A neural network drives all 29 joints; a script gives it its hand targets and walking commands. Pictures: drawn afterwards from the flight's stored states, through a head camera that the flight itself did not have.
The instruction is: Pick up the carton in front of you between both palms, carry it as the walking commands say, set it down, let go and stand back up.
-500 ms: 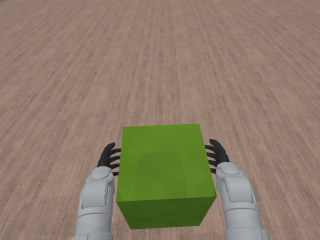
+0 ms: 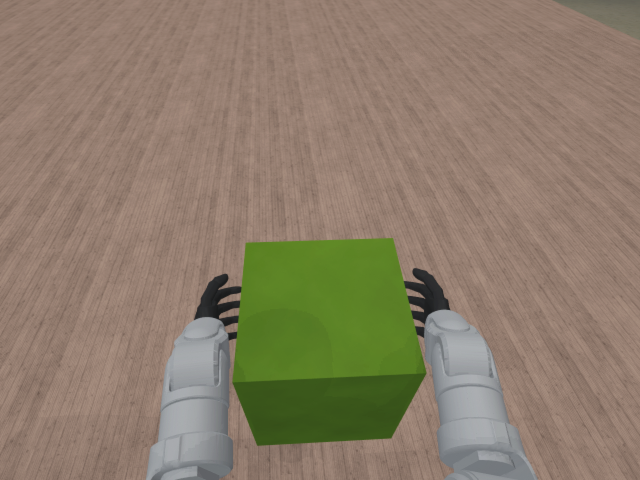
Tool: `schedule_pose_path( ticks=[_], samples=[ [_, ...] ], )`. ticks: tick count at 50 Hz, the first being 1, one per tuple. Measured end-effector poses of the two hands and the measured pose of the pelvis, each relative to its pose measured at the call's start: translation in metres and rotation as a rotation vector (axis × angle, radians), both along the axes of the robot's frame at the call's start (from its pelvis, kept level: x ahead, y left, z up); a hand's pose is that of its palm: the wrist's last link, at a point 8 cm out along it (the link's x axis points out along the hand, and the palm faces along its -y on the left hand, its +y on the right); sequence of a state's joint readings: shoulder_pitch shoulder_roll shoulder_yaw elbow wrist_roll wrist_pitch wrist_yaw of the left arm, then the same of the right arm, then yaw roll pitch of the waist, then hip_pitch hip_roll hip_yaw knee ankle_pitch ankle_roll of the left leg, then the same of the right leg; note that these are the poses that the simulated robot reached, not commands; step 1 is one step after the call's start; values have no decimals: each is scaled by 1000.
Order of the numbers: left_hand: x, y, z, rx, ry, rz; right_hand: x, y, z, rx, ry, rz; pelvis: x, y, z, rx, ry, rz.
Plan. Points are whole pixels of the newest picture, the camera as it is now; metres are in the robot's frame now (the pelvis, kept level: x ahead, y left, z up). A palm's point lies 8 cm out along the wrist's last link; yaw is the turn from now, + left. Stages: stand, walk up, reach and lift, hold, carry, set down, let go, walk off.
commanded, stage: set down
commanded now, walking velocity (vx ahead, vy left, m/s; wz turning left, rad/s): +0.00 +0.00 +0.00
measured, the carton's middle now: (322, 345) +0.32 +0.00 -0.04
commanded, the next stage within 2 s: none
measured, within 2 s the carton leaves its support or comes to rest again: neither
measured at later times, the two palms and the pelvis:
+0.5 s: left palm (230, 361) +0.36 +0.16 -0.15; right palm (399, 353) +0.36 -0.14 -0.14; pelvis -0.03 +0.01 -0.07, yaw -3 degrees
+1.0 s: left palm (229, 374) +0.40 +0.19 -0.28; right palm (371, 366) +0.41 -0.11 -0.28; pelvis -0.04 +0.00 -0.19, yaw -4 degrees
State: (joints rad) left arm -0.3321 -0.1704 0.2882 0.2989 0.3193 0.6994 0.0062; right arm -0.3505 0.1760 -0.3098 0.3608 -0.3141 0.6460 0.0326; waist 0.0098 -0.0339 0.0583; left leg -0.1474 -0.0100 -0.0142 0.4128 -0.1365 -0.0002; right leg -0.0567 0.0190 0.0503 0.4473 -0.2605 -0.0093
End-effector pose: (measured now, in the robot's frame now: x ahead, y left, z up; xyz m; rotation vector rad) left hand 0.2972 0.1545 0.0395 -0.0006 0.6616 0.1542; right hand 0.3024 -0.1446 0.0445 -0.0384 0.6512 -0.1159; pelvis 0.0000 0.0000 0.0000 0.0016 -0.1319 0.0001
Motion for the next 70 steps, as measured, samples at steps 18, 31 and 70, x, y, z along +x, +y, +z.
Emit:
schedule_pose_path(
  ticks=[18, 31, 70],
  samples=[
    [49, -2, -115, 5, 46, -41, 40, -2, -112, -29, 47, -14, -25, 17, -36, 1, 309, -44],
    [74, 9, -222, -30, -35, 23, 77, 9, -217, 37, -30, -26, -32, 5, -105, -7, 694, -45],
    [123, 59, -446, 0, 33, 53, 140, 60, -445, 30, 37, 30, -70, 11, -296, -20, 936, -85]
  ],
)
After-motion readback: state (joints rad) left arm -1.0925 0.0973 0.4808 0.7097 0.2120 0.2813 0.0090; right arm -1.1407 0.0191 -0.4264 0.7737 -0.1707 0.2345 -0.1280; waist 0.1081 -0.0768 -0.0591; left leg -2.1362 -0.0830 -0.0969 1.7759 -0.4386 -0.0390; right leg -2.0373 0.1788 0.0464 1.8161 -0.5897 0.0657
